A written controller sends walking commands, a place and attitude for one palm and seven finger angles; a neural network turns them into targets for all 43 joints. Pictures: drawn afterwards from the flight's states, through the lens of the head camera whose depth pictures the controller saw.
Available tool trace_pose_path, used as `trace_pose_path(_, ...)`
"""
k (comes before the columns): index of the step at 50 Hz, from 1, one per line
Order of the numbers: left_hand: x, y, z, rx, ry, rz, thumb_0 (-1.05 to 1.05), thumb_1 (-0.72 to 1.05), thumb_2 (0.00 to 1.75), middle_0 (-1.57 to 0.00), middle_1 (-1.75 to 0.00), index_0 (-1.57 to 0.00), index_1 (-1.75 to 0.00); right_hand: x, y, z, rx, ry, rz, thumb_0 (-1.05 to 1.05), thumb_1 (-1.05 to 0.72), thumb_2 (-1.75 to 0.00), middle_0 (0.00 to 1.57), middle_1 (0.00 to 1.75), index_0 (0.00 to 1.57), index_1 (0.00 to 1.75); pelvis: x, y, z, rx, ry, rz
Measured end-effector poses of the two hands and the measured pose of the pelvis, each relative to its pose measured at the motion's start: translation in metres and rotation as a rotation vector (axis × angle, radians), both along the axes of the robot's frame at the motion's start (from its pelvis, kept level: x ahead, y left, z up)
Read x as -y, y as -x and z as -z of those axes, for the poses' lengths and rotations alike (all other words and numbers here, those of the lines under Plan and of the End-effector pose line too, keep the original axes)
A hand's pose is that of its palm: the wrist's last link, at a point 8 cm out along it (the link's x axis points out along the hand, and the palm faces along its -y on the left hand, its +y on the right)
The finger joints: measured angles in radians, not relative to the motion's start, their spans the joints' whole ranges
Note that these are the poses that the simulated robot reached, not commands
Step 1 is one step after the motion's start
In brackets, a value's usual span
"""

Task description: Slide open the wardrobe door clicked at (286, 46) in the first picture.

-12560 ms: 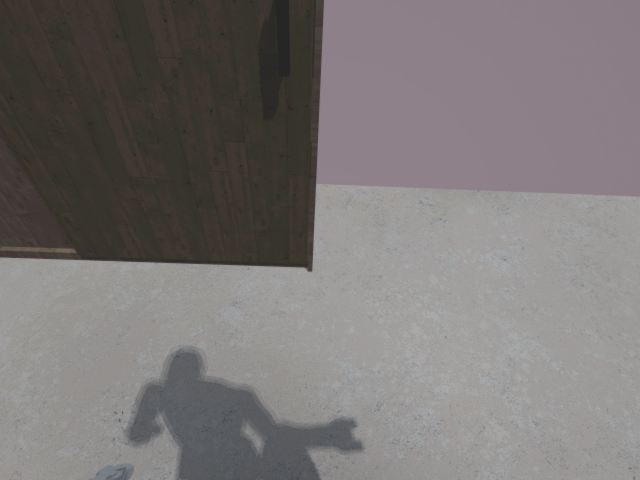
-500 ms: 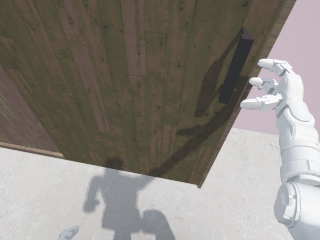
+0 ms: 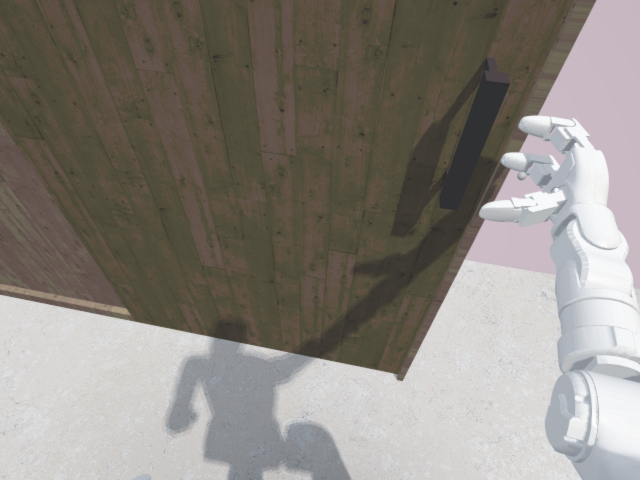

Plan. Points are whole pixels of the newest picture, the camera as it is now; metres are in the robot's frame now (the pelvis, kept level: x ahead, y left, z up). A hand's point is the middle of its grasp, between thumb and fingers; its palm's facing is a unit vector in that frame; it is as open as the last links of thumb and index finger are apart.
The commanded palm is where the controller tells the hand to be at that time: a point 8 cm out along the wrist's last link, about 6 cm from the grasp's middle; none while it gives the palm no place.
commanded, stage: move the hooked fingers beside the handle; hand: right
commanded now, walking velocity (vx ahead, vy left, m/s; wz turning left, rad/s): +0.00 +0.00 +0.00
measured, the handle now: (467, 138) +0.54 -0.14 +0.17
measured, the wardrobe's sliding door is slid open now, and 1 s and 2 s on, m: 0.00 0.00 0.00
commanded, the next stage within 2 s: feel for the door with the fingertips in 1.56 s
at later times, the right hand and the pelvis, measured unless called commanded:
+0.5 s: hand (525, 179) +0.46 -0.20 +0.17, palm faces +0.11 +0.99 +0.01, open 14.0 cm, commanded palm +0.44 -0.24 +0.17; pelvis +0.00 +0.00 +0.00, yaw +0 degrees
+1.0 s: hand (522, 176) +0.47 -0.20 +0.17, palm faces +0.11 +0.99 +0.00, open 14.0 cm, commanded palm +0.43 -0.24 +0.17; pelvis +0.01 -0.01 +0.00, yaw +0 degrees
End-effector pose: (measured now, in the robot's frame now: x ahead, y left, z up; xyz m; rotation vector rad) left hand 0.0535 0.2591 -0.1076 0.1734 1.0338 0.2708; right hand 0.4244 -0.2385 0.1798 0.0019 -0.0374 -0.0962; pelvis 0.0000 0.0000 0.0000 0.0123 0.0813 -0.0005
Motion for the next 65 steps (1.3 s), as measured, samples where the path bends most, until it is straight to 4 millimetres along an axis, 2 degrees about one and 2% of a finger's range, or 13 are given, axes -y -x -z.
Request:
trace_pose_path(5,-0.001,-0.013,-0.003,0.034,-0.010,0.030,0.01,0.90,0.90,-0.20,-0.30,-0.20,-0.30,-0.007,-0.003,0.008,-0.077,-0.005,-0.014,-0.01,0.50,-0.30,0.30,1.20,0.30,1.20,0.000,0.005,0.001,-0.007,-0.002,0.014)
trace_pose_path(11,0.001,-0.019,-0.004,0.063,-0.009,0.041,0.01,0.90,0.90,-0.20,-0.30,-0.20,-0.30,-0.015,-0.007,0.008,-0.031,-0.029,0.002,-0.01,0.50,-0.30,0.30,1.20,0.30,1.20,0.000,0.008,0.002,-0.016,0.001,0.007)
trace_pose_path(16,0.002,-0.009,-0.003,0.047,-0.004,0.024,0.01,0.90,0.90,-0.20,-0.30,-0.20,-0.30,-0.008,-0.014,0.005,-0.030,-0.005,0.020,-0.01,0.50,-0.30,0.30,1.20,0.30,1.20,-0.001,0.007,0.002,-0.022,0.002,0.000)
trace_pose_path(24,0.000,0.016,0.002,-0.043,-0.008,-0.010,0.01,0.90,0.90,-0.20,-0.30,-0.20,-0.30,0.013,-0.014,0.014,-0.059,-0.012,0.015,-0.01,0.50,-0.30,0.30,1.20,0.30,1.20,0.001,0.003,0.002,-0.031,-0.001,-0.002)
trace_pose_path(30,-0.001,0.021,0.002,-0.077,-0.023,-0.014,0.01,0.90,0.90,-0.20,-0.30,-0.20,-0.30,0.009,-0.017,0.014,-0.024,-0.013,-0.013,-0.01,0.50,-0.30,0.30,1.20,0.30,1.20,0.004,0.000,0.003,-0.037,-0.006,0.004)
trace_pose_path(39,0.005,0.005,0.001,-0.025,-0.009,-0.013,0.01,0.90,0.90,-0.20,-0.30,-0.20,-0.30,-0.004,-0.026,0.018,-0.053,-0.026,-0.012,-0.01,0.50,-0.30,0.30,1.20,0.30,1.20,0.008,-0.005,0.003,-0.046,-0.003,-0.008)
trace_pose_path(51,0.010,-0.020,0.000,0.019,0.014,0.015,0.01,0.90,0.90,-0.20,-0.30,-0.20,-0.30,0.008,-0.013,0.011,-0.040,0.000,0.009,-0.01,0.50,-0.30,0.30,1.20,0.30,1.20,0.005,-0.009,0.002,-0.029,-0.004,-0.001)
trace_pose_path(59,0.006,-0.032,-0.002,0.041,0.001,0.045,0.01,0.90,0.90,-0.20,-0.30,-0.20,-0.30,-0.008,-0.009,0.011,-0.045,-0.013,-0.014,-0.01,0.50,-0.30,0.30,1.20,0.30,1.20,0.003,-0.005,0.002,-0.021,-0.004,0.015)
trace_pose_path(65,0.004,-0.029,-0.002,0.047,0.000,0.042,0.01,0.90,0.90,-0.20,-0.30,-0.20,-0.30,-0.016,-0.015,0.012,-0.057,-0.025,0.005,-0.01,0.50,-0.30,0.30,1.20,0.30,1.20,0.000,-0.001,0.003,-0.024,0.000,0.011)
